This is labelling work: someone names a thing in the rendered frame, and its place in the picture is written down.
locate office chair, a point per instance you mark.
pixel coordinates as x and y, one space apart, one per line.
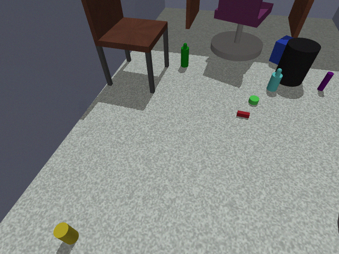
238 45

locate chair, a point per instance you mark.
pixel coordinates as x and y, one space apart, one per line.
110 29

